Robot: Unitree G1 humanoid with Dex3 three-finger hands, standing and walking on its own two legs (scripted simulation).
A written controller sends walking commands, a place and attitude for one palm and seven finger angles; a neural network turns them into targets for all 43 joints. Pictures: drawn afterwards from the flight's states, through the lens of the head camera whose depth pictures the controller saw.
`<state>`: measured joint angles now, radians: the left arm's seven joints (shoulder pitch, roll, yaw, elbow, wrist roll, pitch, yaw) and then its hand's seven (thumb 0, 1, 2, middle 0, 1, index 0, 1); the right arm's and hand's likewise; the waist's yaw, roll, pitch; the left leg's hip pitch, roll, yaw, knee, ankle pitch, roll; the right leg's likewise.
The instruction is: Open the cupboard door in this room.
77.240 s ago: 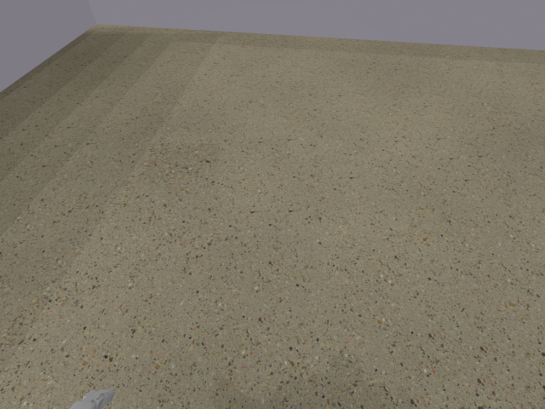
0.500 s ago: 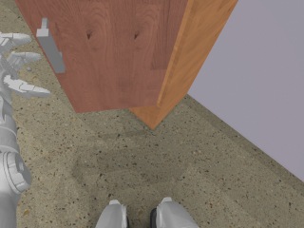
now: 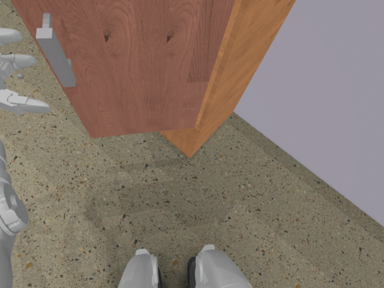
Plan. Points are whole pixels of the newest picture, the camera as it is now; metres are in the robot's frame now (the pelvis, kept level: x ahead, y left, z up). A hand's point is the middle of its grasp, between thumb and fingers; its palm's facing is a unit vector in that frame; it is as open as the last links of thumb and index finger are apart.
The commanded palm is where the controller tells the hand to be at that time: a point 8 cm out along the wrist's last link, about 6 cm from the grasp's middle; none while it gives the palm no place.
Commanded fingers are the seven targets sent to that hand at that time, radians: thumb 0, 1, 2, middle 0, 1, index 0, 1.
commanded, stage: move the hooked fingers beside the handle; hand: left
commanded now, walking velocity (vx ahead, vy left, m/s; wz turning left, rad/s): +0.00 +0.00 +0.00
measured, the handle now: (58, 52) +0.56 +0.23 +0.07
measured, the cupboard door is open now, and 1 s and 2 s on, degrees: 51 51 50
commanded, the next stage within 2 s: slide the fingers in behind the handle in 0.70 s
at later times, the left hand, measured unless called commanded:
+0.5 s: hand (27, 75) +0.50 +0.27 +0.07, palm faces +0.08 -1.00 -0.03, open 14.0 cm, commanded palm +0.48 +0.31 +0.07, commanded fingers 0.00 -0.50 0.30 -0.30 -1.20 -0.30 -1.20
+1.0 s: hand (29, 77) +0.49 +0.27 +0.07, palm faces +0.05 -1.00 -0.02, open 14.0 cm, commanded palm +0.48 +0.30 +0.07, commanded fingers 0.00 -0.50 0.30 -0.30 -1.20 -0.30 -1.20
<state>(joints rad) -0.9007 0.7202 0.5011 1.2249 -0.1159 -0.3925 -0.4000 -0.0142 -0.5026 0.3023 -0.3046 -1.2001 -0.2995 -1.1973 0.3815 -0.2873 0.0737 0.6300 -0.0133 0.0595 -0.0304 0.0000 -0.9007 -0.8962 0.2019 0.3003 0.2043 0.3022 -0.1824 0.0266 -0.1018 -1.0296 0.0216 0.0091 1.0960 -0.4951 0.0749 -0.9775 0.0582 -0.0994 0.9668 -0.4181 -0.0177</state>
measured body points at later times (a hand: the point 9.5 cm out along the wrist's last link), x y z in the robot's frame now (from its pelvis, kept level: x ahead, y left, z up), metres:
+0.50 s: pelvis +0.00 -0.01 +0.00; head +0.15 +0.02 +0.42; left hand +0.49 +0.32 +0.08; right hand +0.01 -0.29 -0.10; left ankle +0.00 +0.06 -0.66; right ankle +0.02 -0.12 -0.66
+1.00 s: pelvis +0.00 -0.01 +0.00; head +0.15 +0.03 +0.43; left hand +0.49 +0.32 +0.08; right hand +0.01 -0.28 -0.10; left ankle +0.00 +0.06 -0.66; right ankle +0.02 -0.12 -0.66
